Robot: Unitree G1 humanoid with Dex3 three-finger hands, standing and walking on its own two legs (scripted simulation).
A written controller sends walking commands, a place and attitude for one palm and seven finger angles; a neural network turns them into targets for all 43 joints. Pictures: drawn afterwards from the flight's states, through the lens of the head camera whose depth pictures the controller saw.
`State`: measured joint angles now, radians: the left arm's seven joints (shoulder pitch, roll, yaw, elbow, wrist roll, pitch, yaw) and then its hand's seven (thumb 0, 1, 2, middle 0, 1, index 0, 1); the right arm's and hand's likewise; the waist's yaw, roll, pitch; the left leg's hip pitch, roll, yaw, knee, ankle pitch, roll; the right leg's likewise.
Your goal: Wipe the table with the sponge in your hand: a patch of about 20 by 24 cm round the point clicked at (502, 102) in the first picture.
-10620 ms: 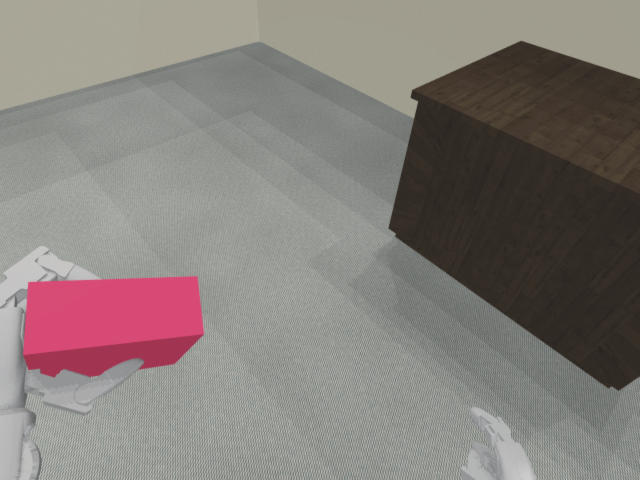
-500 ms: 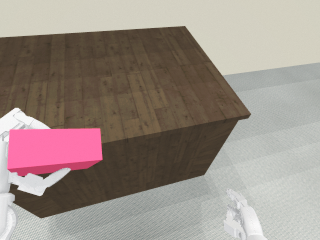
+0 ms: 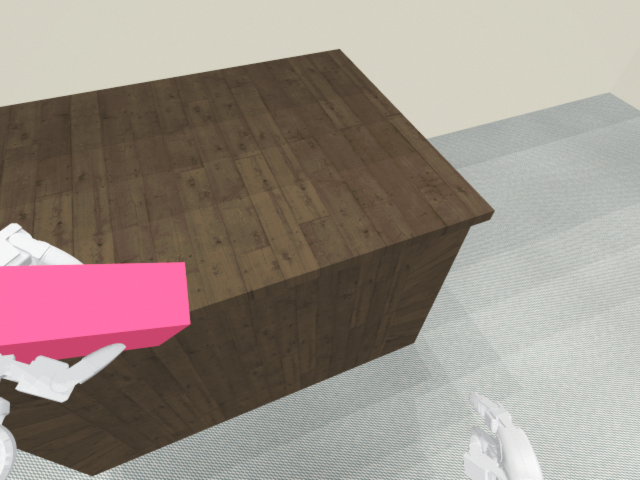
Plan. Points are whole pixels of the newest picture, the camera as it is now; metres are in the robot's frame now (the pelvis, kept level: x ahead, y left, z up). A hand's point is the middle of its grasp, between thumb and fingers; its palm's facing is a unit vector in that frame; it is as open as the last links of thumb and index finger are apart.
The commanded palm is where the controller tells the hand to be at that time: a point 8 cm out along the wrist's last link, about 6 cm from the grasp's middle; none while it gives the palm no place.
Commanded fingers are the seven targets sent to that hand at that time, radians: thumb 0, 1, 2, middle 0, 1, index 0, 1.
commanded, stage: shuffle to correct the standing spot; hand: left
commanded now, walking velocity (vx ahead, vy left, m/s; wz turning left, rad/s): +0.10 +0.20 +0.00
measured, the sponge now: (123, 312) +0.24 +0.20 +0.15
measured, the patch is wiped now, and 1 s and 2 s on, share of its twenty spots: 0.00 0.00 0.00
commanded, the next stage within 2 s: come to a stop and stand still in 1.22 s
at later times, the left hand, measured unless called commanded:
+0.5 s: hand out of the picture +0.20 +0.32 +0.18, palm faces +0.39 -0.79 -0.47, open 10.0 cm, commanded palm +0.14 +0.37 +0.19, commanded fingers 0.00 0.10 1.30 -1.20 -1.60 -1.20 -1.60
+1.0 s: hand out of the picture +0.21 +0.43 +0.19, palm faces +0.45 -0.77 -0.45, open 10.0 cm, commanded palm +0.16 +0.46 +0.19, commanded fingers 0.00 0.10 1.30 -1.20 -1.60 -1.20 -1.60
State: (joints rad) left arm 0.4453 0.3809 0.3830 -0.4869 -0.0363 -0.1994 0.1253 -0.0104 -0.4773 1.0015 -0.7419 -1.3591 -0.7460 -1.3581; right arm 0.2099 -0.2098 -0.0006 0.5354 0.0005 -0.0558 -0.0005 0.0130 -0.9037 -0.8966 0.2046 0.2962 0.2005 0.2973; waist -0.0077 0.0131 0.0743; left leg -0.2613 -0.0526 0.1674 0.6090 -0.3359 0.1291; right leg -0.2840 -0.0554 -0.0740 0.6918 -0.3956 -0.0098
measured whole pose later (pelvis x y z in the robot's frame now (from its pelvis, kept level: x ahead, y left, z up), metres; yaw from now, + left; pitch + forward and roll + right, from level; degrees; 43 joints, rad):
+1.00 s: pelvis +0.01 +0.18 +0.00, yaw +3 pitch -1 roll +0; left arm 0.43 0.39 0.37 -0.45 -0.02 -0.23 0.12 -0.01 -0.48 1.00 -0.74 -1.36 -0.75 -1.36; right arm 0.22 -0.20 0.00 0.64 0.00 -0.11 -0.02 0.01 -0.90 -0.90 0.21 0.30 0.20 0.30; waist 0.03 0.02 0.02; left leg -0.47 -0.03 0.04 0.95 -0.39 0.02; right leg -0.29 0.00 -0.10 0.60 -0.28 -0.07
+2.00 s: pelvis +0.04 +0.23 +0.02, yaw +0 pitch -1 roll -1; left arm 0.14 0.48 0.49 -0.30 -0.04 -0.22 0.09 -0.01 -0.48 1.01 -0.75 -1.36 -0.75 -1.35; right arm 0.17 -0.22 0.01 0.59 0.01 -0.14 0.00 0.01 -0.90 -0.90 0.20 0.30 0.20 0.30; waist 0.07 0.00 0.10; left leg -0.27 0.00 0.04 0.48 -0.20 0.03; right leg -0.26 0.02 -0.04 0.41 -0.14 -0.02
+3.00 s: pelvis +0.06 +0.25 +0.02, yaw +1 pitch +0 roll -1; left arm 0.43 0.37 0.34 -0.44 -0.03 -0.23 0.07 -0.01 -0.48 1.01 -0.74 -1.35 -0.75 -1.35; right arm 0.21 -0.20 0.03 0.57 0.01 -0.12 -0.03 0.01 -0.90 -0.90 0.21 0.30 0.20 0.30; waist 0.02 -0.01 0.05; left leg -0.22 -0.02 0.03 0.45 -0.22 0.05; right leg -0.22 0.00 -0.04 0.38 -0.16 0.00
